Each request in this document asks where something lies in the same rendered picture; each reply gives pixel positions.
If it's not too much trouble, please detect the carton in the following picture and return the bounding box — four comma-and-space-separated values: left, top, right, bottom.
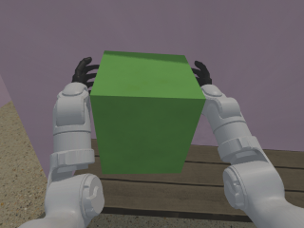
89, 50, 206, 175

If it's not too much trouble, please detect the robot left hand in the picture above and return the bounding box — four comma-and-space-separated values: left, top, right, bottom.
72, 57, 100, 95

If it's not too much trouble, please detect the left robot upper arm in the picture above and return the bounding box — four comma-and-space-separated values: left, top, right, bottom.
18, 173, 105, 228

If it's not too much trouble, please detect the robot right hand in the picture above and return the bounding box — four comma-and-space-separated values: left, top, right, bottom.
191, 61, 212, 86

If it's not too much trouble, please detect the right robot forearm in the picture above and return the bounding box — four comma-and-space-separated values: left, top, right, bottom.
200, 84, 285, 197

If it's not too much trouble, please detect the right robot upper arm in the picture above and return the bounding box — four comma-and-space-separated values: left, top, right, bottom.
222, 160, 304, 228

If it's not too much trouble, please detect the table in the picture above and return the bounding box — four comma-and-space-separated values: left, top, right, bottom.
74, 139, 304, 223

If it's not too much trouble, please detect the left robot forearm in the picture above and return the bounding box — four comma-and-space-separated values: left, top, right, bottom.
44, 82, 95, 211

